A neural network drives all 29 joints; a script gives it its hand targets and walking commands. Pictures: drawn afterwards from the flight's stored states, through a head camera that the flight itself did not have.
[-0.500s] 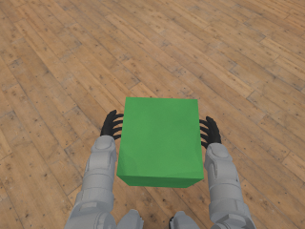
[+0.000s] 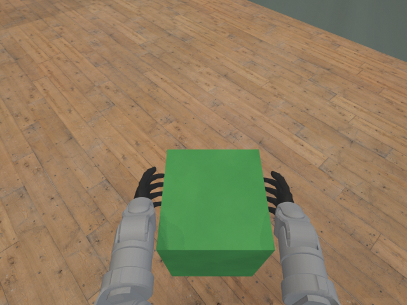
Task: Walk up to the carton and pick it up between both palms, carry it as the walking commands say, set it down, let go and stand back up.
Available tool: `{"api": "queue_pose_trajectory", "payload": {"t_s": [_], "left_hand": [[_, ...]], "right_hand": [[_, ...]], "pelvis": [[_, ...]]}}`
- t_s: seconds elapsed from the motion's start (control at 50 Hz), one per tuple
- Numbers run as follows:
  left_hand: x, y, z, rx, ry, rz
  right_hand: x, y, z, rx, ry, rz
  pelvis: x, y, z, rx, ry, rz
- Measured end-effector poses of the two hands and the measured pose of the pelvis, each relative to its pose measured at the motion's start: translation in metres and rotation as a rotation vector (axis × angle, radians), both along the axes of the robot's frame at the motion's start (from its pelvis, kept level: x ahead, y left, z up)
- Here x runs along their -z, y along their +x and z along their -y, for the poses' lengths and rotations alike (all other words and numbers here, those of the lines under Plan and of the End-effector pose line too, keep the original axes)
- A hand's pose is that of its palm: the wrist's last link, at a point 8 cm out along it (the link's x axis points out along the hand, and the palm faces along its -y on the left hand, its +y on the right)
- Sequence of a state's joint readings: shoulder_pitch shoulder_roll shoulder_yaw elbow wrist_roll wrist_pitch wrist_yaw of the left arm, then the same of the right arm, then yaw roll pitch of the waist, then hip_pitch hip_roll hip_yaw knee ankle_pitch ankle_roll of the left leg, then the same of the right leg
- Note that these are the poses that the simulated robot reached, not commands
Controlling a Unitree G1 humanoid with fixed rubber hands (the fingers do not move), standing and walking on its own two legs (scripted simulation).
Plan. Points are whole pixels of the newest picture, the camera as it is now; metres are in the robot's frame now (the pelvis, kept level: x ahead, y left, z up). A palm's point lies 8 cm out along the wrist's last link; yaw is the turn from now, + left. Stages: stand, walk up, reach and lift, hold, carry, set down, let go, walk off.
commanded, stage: reach and lift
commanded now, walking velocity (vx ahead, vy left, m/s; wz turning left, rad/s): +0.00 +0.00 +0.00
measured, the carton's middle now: (212, 217) +0.32 +0.00 -0.07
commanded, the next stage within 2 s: hold in 1.48 s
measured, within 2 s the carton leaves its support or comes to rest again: neither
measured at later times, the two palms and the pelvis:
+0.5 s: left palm (138, 195) +0.30 +0.14 +0.06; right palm (295, 201) +0.29 -0.15 +0.06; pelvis +0.00 +0.00 +0.01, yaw +0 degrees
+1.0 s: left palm (134, 198) +0.30 +0.15 +0.06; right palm (290, 199) +0.30 -0.14 +0.06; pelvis +0.00 +0.00 +0.01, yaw +0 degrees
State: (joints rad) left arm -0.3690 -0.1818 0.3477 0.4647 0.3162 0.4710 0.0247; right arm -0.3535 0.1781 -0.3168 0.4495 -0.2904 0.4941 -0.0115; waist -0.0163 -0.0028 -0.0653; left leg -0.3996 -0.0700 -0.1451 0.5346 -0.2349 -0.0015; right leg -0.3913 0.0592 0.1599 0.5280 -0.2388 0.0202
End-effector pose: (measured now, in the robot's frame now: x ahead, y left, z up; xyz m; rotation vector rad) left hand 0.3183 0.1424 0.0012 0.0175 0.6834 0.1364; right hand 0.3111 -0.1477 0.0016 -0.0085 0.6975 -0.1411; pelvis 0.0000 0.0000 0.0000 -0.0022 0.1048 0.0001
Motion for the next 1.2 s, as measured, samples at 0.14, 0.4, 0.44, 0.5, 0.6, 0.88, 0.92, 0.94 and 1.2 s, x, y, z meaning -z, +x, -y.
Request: {"api": "queue_pose_trajectory", "payload": {"t_s": [0.14, 0.4, 0.44, 0.5, 0.6, 0.88, 0.92, 0.94, 1.2], "left_hand": [[-0.018, -0.003, 0.001, 0.014, 0.013, 0.009], [-0.051, -0.011, 0.003, 0.027, 0.023, 0.031], [-0.055, -0.013, 0.003, 0.027, 0.023, 0.033], [-0.060, -0.015, 0.003, 0.026, 0.023, 0.034], [-0.063, -0.018, 0.003, 0.019, 0.018, 0.026], [-0.057, -0.023, -0.003, -0.007, 0.022, 0.010], [-0.057, -0.023, -0.003, -0.010, 0.023, 0.010], [-0.057, -0.023, -0.003, -0.011, 0.023, 0.011], [-0.058, -0.019, -0.003, -0.003, 0.032, 0.009]], "right_hand": [[-0.017, -0.005, 0.001, 0.001, -0.004, 0.009], [-0.050, -0.015, 0.003, 0.002, -0.010, 0.032], [-0.054, -0.016, 0.003, 0.002, -0.010, 0.034], [-0.060, -0.018, 0.003, 0.001, -0.011, 0.035], [-0.064, -0.019, 0.003, -0.001, -0.008, 0.029], [-0.058, -0.016, -0.002, -0.031, -0.010, 0.014], [-0.057, -0.015, -0.003, -0.034, -0.010, 0.014], [-0.057, -0.015, -0.003, -0.035, -0.011, 0.014], [-0.058, -0.011, -0.003, -0.044, -0.025, 0.014]], "pelvis": [[-0.005, 0.001, -0.001, 0.005, 0.001, 0.067], [-0.010, 0.004, -0.001, 0.004, 0.001, 0.177], [-0.011, 0.004, -0.001, 0.004, 0.001, 0.190], [-0.011, 0.003, 0.000, 0.003, 0.001, 0.208], [-0.011, 0.001, 0.001, 0.001, 0.002, 0.227], [-0.011, -0.002, 0.003, -0.001, 0.004, 0.222], [-0.011, -0.001, 0.003, -0.002, 0.003, 0.220], [-0.011, -0.001, 0.004, -0.003, 0.003, 0.219], [-0.012, 0.007, 0.004, -0.006, 0.002, 0.217]]}}
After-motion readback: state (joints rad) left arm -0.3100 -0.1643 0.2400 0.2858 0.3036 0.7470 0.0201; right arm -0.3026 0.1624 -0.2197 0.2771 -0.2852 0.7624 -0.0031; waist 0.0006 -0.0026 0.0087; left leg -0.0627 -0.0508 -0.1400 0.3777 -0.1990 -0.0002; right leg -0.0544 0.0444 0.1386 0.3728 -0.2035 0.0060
